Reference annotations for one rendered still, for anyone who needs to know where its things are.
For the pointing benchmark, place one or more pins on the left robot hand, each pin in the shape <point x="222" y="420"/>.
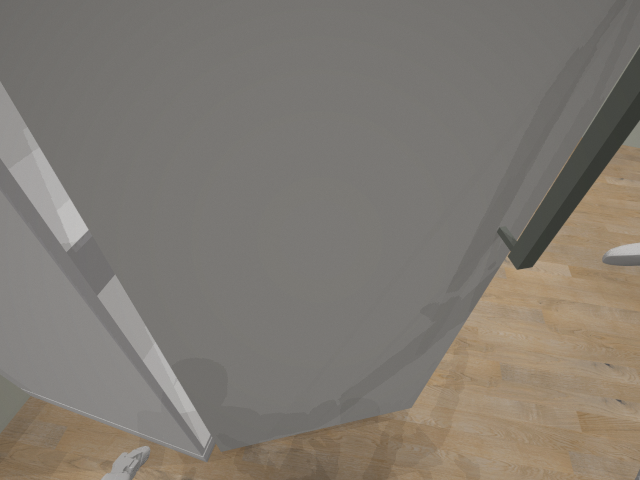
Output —
<point x="126" y="465"/>

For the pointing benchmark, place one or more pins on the handle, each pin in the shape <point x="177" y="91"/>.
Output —
<point x="608" y="131"/>

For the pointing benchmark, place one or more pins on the fridge door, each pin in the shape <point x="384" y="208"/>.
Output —
<point x="301" y="198"/>

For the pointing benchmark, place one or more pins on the right robot hand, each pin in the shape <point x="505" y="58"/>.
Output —
<point x="625" y="255"/>

